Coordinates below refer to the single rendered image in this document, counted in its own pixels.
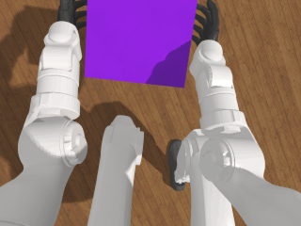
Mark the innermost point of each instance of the left robot forearm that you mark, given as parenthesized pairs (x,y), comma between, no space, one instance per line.
(56,97)

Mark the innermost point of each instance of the carton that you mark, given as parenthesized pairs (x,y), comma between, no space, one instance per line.
(139,41)

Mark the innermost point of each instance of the right robot hand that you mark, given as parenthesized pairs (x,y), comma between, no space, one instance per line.
(210,25)

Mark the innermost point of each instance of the right robot forearm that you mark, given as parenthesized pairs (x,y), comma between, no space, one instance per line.
(220,114)

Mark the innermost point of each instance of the robot left upper arm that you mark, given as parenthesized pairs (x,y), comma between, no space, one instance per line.
(49,151)

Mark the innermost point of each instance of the robot right upper arm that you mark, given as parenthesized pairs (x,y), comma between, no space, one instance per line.
(235,165)

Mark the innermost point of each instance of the right robot thigh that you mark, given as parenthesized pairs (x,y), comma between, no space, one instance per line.
(209,207)

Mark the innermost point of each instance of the robot right foot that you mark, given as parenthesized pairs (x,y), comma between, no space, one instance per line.
(173,151)

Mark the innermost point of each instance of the left robot hand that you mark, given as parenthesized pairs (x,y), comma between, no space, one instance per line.
(67,12)

